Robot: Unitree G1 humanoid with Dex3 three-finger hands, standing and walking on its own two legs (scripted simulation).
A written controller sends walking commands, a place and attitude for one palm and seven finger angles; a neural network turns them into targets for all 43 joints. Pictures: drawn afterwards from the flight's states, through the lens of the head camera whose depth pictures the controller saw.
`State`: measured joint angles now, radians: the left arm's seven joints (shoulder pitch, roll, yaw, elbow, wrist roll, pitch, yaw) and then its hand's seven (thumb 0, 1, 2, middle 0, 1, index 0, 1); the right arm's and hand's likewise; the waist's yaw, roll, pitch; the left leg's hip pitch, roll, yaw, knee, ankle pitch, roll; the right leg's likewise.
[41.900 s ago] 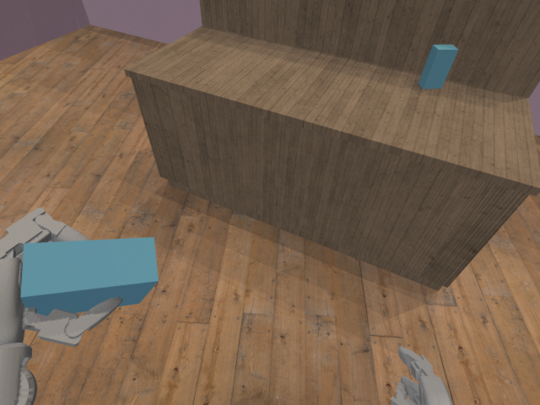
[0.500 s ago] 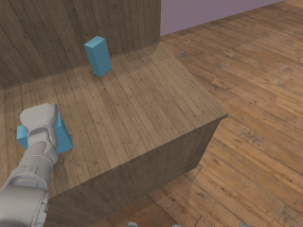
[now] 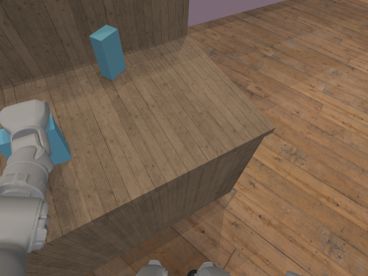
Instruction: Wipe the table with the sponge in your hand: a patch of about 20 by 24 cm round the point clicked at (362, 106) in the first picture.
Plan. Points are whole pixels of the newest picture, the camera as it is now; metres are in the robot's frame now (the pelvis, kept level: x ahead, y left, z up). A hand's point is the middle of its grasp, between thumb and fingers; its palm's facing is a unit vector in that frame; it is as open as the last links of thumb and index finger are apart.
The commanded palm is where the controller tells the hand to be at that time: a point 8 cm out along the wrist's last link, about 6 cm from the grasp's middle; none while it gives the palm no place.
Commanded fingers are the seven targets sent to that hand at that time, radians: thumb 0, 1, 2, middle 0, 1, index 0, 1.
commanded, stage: wipe forward along the first lane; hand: left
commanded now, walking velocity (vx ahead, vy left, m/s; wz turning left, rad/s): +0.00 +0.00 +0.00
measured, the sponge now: (40, 151) +0.41 +0.35 -0.02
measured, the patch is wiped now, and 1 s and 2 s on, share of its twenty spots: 0.40 0.50 0.55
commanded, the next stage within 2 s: slide across to the middle lane in 0.38 s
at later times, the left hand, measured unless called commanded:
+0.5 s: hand (32, 115) +0.48 +0.37 +0.03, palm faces -0.14 +0.00 -0.99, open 9.4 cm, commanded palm +0.47 +0.34 +0.05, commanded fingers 0.00 0.10 1.30 -1.20 -1.60 -1.20 -1.60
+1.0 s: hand (51, 105) +0.51 +0.34 +0.03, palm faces -0.13 -0.01 -0.99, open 9.4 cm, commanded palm +0.50 +0.29 +0.06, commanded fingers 0.00 0.10 1.30 -1.20 -1.60 -1.20 -1.60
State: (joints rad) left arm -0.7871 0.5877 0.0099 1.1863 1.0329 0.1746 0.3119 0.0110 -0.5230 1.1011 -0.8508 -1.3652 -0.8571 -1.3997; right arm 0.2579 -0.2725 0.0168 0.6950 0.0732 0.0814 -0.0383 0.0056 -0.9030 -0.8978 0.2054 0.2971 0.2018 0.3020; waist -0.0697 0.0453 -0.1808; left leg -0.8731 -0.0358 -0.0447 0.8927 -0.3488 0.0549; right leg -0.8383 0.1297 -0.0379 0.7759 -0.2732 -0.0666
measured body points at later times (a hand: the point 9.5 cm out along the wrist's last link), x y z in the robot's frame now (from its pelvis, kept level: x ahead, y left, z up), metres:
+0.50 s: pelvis +0.02 +0.03 +0.00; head +0.12 +0.05 +0.43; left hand +0.48 +0.37 +0.08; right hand +0.06 -0.24 -0.12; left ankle +0.04 +0.08 -0.69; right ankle +0.05 -0.08 -0.69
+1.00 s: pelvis +0.04 +0.04 +0.01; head +0.14 +0.07 +0.45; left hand +0.51 +0.33 +0.08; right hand +0.10 -0.22 -0.12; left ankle +0.04 +0.08 -0.69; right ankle +0.05 -0.08 -0.69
